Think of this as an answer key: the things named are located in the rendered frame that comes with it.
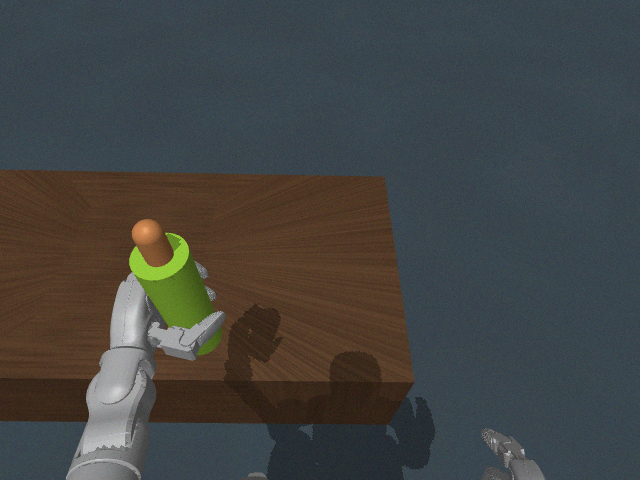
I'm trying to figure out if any left robot arm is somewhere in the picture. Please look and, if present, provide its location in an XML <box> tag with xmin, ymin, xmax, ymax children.
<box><xmin>66</xmin><ymin>346</ymin><xmax>156</xmax><ymax>480</ymax></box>

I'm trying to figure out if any right robot hand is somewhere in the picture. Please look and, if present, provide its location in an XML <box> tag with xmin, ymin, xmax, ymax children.
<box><xmin>481</xmin><ymin>428</ymin><xmax>546</xmax><ymax>480</ymax></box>

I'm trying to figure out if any bottle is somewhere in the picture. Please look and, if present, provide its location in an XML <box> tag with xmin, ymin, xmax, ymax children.
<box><xmin>129</xmin><ymin>219</ymin><xmax>222</xmax><ymax>355</ymax></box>

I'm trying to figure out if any left robot hand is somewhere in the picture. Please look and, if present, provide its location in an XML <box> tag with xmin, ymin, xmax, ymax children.
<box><xmin>110</xmin><ymin>260</ymin><xmax>226</xmax><ymax>361</ymax></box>

